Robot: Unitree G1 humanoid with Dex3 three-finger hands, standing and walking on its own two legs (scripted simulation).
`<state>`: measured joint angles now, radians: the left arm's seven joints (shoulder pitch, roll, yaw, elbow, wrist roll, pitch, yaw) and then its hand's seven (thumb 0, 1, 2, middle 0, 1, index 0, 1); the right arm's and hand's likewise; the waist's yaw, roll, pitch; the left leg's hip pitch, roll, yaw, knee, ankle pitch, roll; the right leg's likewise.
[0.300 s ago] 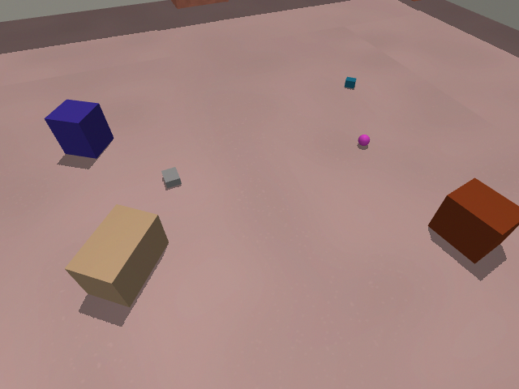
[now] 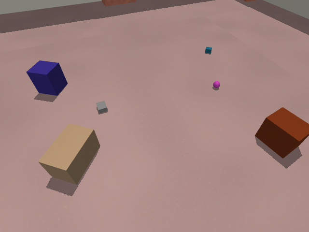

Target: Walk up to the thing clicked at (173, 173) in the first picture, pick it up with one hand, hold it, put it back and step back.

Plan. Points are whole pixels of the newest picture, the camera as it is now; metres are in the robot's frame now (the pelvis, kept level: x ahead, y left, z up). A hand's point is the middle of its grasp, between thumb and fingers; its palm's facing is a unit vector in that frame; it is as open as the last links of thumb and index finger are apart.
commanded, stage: stand
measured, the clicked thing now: (101, 106) +1.30 +0.55 -0.76
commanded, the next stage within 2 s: walk up in 0.82 s
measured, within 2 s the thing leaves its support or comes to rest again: neither
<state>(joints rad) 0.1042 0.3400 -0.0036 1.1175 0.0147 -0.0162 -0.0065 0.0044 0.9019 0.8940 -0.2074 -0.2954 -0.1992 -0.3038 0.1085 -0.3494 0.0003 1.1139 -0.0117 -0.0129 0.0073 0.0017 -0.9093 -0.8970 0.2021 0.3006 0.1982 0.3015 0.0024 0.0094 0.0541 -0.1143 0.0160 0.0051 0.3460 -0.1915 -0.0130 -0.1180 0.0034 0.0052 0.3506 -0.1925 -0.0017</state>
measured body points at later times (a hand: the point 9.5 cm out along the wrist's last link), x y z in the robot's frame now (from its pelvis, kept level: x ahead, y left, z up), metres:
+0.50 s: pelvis +0.00 +0.00 +0.00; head +0.01 +0.00 +0.45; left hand +0.08 +0.30 -0.13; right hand +0.08 -0.30 -0.13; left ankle +0.00 +0.13 -0.75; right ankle +0.00 -0.12 -0.75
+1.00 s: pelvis +0.02 -0.02 +0.00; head +0.02 -0.02 +0.45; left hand +0.11 +0.31 -0.12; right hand +0.06 -0.35 -0.12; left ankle +0.00 +0.13 -0.75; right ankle +0.04 -0.15 -0.71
